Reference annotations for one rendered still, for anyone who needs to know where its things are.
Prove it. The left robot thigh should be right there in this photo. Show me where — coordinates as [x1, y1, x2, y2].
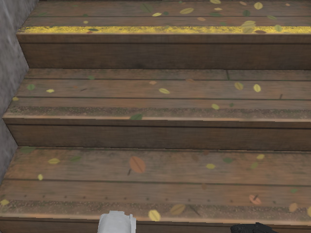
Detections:
[97, 211, 136, 233]

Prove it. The robot right hand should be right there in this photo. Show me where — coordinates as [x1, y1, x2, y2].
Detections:
[230, 222, 279, 233]

